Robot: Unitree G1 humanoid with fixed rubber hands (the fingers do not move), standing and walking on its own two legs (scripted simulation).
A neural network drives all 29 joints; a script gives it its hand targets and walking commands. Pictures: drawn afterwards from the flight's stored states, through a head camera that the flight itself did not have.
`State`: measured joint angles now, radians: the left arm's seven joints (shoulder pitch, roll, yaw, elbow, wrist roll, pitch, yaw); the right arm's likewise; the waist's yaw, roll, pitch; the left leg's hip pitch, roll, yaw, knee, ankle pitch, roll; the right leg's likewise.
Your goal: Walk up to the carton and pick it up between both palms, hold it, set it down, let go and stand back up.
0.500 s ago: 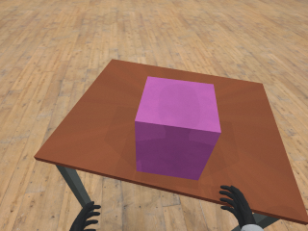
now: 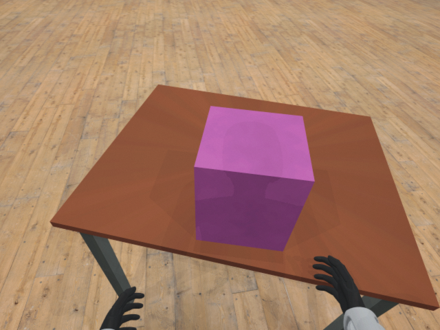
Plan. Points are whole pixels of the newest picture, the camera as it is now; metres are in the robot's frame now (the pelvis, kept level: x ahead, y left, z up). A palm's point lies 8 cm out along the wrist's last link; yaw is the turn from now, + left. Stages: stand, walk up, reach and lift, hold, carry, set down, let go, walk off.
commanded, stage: let go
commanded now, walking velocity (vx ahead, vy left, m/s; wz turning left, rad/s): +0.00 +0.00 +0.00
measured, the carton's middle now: (247, 180) +0.44 -0.04 +0.02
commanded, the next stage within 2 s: stand in 0.08 s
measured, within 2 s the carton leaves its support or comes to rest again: neither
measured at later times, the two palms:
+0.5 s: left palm out of the picture +0.09 +0.23 -0.12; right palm (347, 302) +0.20 -0.22 -0.04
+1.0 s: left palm out of the picture +0.12 +0.23 -0.13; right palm (344, 308) +0.19 -0.21 -0.04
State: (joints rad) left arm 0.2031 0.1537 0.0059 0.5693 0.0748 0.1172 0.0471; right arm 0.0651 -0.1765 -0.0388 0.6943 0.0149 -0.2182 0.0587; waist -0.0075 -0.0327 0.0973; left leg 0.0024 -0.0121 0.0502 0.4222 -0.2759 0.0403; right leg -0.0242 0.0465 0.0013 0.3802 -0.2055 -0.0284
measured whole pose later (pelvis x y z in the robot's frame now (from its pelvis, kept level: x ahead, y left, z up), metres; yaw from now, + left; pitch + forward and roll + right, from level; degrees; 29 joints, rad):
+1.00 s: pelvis +0.01 +0.03 -0.01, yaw -6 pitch +1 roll -1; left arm 0.23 0.13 0.04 0.84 0.03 0.03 -0.05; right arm 0.19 -0.19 -0.04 0.41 -0.02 -0.09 -0.03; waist 0.00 0.02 -0.05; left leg -0.21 -0.02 0.17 0.54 -0.35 0.09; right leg -0.30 0.04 0.11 0.54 -0.26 0.02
